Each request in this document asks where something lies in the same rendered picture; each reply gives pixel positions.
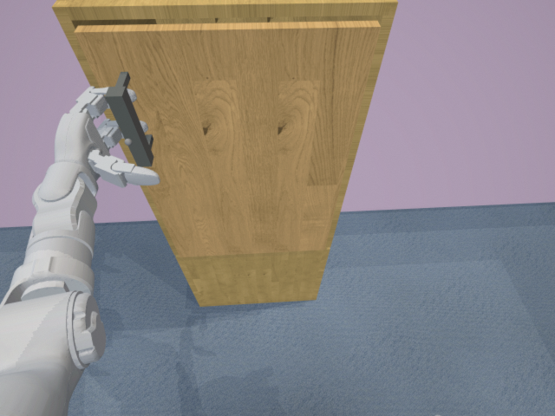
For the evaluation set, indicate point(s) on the left robot upper arm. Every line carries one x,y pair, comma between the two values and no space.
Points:
45,345

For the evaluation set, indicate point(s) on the handle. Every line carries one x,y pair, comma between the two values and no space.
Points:
123,110

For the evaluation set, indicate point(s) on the cupboard door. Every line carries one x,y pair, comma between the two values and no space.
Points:
252,124

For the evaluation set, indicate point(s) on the left robot forearm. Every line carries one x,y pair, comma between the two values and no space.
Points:
61,244

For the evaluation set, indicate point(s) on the left robot hand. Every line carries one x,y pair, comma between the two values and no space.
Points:
77,138

